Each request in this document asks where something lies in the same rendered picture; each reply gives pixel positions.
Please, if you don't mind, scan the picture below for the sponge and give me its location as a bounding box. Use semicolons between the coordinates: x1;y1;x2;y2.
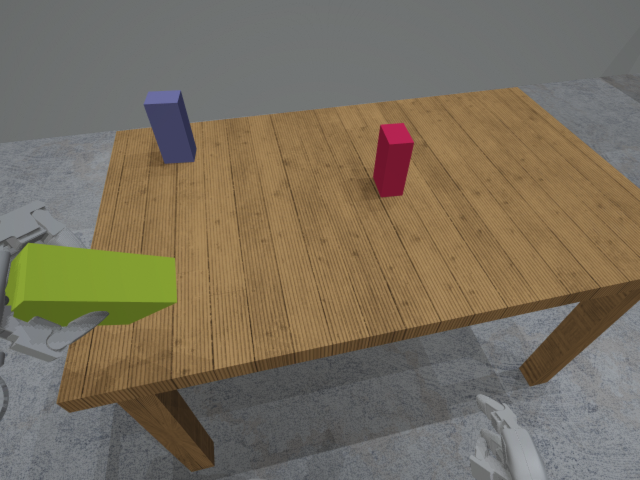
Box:
5;243;177;327

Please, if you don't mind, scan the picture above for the robot right hand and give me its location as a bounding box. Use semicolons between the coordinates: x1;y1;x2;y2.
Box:
469;394;548;480

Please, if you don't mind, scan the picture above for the table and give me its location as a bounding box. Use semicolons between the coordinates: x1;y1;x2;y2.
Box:
56;87;640;472

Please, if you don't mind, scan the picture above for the robot left hand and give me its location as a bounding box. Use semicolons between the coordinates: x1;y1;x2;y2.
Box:
0;200;109;362

